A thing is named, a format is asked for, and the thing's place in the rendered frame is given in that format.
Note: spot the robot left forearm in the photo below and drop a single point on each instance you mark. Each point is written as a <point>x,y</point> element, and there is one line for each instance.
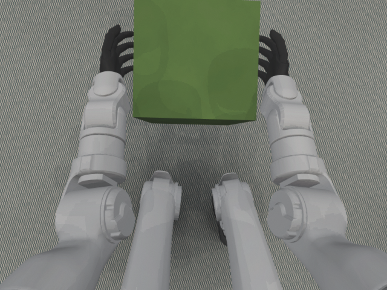
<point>100,161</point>

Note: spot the robot left upper arm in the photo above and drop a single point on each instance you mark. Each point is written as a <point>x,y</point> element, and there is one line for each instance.
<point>90,223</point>

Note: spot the right robot foot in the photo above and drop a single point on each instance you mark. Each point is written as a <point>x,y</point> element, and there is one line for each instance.
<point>222,236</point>

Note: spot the robot left thigh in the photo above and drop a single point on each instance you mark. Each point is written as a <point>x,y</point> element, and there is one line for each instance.
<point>149,262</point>

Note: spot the carton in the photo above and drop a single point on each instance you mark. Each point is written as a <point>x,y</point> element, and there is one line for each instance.
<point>196,61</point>

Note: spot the robot right forearm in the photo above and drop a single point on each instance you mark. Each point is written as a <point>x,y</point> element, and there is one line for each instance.
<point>294,156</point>

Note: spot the robot right upper arm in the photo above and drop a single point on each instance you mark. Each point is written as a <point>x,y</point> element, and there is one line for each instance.
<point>312,223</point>

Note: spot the robot left hand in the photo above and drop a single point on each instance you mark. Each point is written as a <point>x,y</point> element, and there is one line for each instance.
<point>110,60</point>

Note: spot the robot right hand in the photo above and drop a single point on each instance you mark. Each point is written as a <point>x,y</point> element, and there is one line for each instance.
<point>277,63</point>

